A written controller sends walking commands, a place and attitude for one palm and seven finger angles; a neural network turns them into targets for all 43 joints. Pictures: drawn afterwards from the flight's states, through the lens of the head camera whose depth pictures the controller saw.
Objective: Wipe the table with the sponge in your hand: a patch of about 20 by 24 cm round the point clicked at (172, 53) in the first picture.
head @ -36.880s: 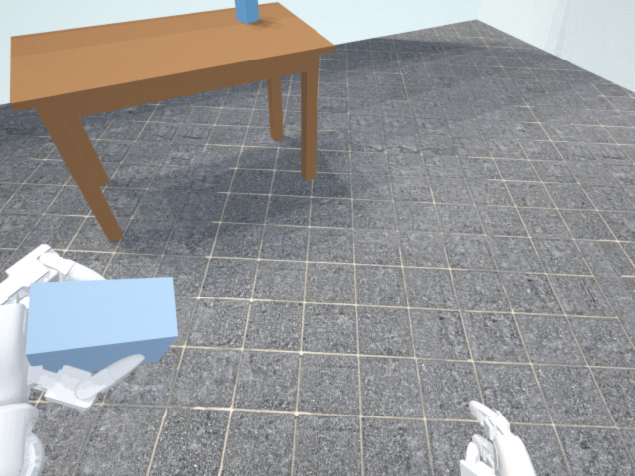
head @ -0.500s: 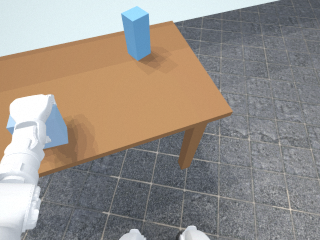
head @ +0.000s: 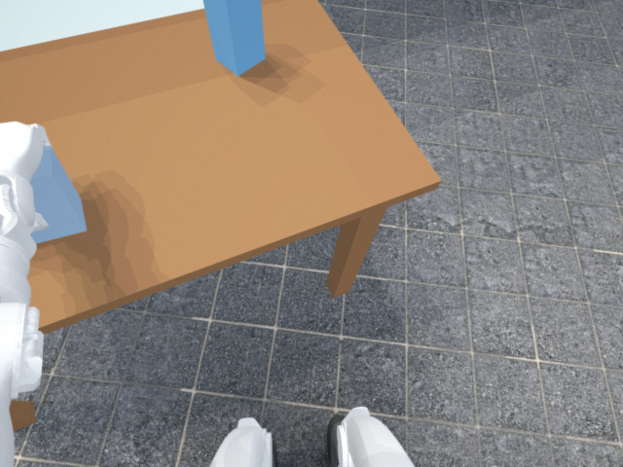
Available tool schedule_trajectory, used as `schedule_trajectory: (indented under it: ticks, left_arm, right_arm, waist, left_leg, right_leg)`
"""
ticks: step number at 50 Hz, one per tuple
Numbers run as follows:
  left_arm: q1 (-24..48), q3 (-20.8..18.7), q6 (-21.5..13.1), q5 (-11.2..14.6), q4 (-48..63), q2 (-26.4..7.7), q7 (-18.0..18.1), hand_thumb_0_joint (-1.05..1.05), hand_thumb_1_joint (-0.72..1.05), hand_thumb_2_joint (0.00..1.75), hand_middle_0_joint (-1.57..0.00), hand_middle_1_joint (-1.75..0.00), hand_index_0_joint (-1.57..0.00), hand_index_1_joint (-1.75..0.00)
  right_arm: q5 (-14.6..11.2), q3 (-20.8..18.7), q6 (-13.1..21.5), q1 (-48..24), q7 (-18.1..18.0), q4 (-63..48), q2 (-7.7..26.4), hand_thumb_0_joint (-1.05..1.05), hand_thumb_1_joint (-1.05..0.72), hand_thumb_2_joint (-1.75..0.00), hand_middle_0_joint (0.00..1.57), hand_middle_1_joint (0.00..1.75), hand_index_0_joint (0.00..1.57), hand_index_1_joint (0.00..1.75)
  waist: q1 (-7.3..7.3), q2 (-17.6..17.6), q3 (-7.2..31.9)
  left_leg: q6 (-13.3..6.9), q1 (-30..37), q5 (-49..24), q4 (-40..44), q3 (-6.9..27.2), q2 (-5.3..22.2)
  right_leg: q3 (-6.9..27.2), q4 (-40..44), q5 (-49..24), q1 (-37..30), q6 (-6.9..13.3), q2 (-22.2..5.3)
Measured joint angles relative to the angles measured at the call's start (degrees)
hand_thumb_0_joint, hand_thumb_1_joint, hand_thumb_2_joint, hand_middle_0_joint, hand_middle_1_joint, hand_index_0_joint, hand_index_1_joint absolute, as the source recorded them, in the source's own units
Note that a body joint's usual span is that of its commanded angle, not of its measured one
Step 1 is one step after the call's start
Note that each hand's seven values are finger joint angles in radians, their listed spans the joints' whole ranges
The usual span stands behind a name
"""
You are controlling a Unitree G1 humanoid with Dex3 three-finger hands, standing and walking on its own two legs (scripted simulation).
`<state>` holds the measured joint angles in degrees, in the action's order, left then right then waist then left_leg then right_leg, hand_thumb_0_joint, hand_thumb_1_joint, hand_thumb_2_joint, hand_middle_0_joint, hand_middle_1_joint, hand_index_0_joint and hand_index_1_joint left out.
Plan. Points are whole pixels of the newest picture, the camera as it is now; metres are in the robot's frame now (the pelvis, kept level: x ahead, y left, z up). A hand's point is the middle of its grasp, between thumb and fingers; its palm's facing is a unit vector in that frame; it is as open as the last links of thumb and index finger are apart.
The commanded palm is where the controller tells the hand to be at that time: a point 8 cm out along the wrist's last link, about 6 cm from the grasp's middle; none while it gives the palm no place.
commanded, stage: wipe forward along the middle lane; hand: left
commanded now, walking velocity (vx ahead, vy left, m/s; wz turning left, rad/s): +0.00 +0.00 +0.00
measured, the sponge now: (29, 209) +0.45 +0.36 -0.01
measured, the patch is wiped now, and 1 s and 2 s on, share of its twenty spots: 0.75 0.80 0.80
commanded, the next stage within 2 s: slide back across to the first lane in 0.64 s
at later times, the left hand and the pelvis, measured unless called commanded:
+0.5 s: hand (19, 156) +0.51 +0.37 +0.02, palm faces -0.22 +0.04 -0.97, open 10.0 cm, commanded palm +0.52 +0.35 +0.05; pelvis +0.02 +0.01 +0.00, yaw -1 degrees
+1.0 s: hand (2, 142) +0.53 +0.40 +0.03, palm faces -0.20 +0.00 -0.98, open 10.0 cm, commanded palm +0.54 +0.39 +0.07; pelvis +0.02 +0.02 -0.01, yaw -2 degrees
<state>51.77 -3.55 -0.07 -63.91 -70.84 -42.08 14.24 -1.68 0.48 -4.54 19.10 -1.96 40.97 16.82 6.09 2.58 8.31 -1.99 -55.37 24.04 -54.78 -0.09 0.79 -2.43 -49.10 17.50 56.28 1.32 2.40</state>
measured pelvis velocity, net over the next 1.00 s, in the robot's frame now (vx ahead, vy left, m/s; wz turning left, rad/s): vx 0.02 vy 0.02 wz -0.03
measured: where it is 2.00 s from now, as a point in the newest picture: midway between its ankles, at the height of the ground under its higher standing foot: outside the picture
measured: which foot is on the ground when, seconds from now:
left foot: down 0.00-1.00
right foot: down 0.00-1.00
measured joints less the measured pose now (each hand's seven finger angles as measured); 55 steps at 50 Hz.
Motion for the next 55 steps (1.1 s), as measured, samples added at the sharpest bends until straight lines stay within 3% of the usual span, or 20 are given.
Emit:
schedule_trajectory:
  ticks: [27,39,48,55]
  left_arm:
    - [5.5,-0.8,-0.5,-1.0,0.4,-4.7,-5.7,0.01,-0.53,1.09,-0.77,-1.33,-0.76,-1.37]
    - [9.1,-1.6,-1.2,-2.0,-0.5,-8.3,-7.0,0.01,-0.53,1.09,-0.77,-1.33,-0.76,-1.37]
    - [7.0,-5.7,-3.0,-1.5,1.4,-10.8,-9.0,0.01,-0.53,1.09,-0.76,-1.34,-0.76,-1.38]
    - [5.4,-7.2,-3.9,-2.1,1.2,-12.9,-8.9,0.0,-0.52,1.09,-0.75,-1.34,-0.75,-1.39]
  right_arm:
    - [0.6,0.9,-3.5,1.2,-0.2,-1.3,-0.6,0.0,-0.9,-0.9,0.2,0.3,0.21,0.3]
    - [0.6,1.7,-4.9,1.1,-0.3,-2.3,-0.4,0.0,-0.9,-0.9,0.2,0.3,0.21,0.3]
    - [0.3,2.9,-6.5,1.2,-0.4,-3.1,0.0,0.0,-0.9,-0.9,0.2,0.3,0.21,0.3]
    - [0.1,3.0,-7.6,1.4,-0.3,-3.1,0.4,0.0,-0.9,-0.9,0.2,0.3,0.21,0.3]
  waist:
    - [1.49,0.1,-0.3]
    - [3.2,0.0,-1.0]
    - [3.79,-0.3,-2.0]
    - [3.43,-0.4,-2.4]
  left_leg:
    - [-0.7,-2.7,2.6,-2.0,0.3,0.1]
    - [-0.8,-5.2,3.1,-3.7,0.7,0.3]
    - [-1.2,-4.1,2.9,-2.8,-0.1,0.7]
    - [-1.5,-2.6,2.8,-1.6,-0.4,0.5]
  right_leg:
    - [-0.1,-0.7,1.9,2.2,-0.8,0.2]
    - [-0.6,-1.7,2.1,4.2,-0.9,0.4]
    - [0.2,-0.5,1.4,3.3,-1.2,0.8]
    - [0.6,0.9,1.2,1.7,-1.6,0.7]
